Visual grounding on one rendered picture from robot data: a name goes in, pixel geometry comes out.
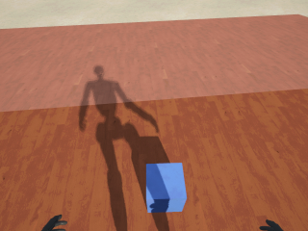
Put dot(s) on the left robot hand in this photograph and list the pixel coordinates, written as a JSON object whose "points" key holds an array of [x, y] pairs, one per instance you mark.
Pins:
{"points": [[53, 222]]}

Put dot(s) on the carton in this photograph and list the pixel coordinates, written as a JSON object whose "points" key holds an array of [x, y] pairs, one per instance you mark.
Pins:
{"points": [[165, 188]]}

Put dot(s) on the right robot hand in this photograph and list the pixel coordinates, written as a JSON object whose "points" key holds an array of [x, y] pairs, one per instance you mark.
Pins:
{"points": [[272, 226]]}

